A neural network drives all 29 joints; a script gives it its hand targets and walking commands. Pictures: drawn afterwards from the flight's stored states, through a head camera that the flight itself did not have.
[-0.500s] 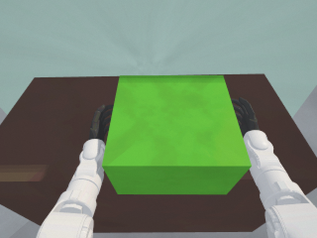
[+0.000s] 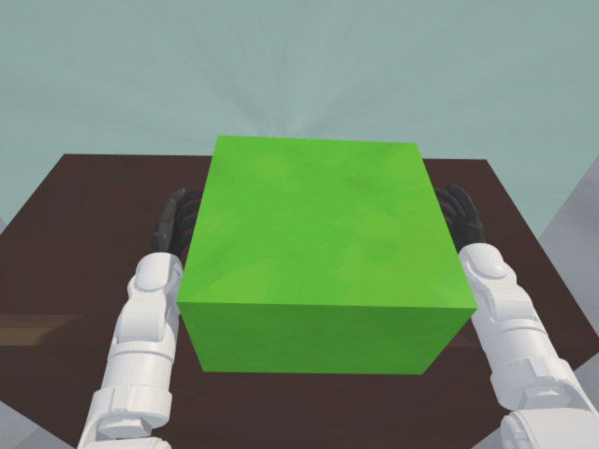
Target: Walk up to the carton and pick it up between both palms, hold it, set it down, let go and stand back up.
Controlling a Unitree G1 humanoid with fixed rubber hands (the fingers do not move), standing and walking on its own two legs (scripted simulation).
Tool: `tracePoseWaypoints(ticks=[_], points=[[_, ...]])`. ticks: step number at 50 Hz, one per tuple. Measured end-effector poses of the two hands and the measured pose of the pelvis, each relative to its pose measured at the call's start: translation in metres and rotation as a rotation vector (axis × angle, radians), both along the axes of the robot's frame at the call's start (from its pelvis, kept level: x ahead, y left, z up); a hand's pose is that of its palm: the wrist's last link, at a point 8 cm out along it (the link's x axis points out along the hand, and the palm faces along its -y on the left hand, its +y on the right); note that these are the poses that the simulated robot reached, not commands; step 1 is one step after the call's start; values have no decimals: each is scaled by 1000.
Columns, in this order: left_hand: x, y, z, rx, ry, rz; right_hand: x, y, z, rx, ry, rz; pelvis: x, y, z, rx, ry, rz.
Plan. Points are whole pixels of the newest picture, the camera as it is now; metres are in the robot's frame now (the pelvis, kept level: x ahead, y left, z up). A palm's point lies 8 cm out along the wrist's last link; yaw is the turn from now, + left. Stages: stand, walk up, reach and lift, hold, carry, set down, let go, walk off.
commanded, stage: reach and lift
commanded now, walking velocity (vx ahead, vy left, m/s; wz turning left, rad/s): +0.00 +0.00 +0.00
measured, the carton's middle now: (316, 250) +0.38 -0.01 +0.07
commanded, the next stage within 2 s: hold in 1.34 s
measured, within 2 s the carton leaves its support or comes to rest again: neither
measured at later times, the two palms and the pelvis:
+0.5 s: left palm (150, 236) +0.34 +0.20 +0.14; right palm (466, 230) +0.35 -0.20 +0.14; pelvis +0.00 +0.00 +0.00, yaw +0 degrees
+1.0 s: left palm (149, 229) +0.34 +0.20 +0.16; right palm (471, 224) +0.35 -0.20 +0.15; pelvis +0.00 +0.00 +0.00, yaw -1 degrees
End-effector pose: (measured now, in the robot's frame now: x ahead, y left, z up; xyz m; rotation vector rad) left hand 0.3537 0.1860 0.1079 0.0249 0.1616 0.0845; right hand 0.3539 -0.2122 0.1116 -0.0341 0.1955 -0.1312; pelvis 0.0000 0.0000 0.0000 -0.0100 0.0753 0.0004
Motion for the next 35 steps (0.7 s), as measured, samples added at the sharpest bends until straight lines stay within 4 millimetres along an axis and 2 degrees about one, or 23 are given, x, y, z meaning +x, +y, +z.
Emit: tracePoseWaypoints(ticks=[20,35], points=[[-14,11,30,-12,-8,6,-7,11,25,35,-5,-4,-2,1,0,0,-53,-1],[-8,7,43,-39,-11,-13,-7,6,36,30,-6,-8,-4,0,0,2,-73,-13]])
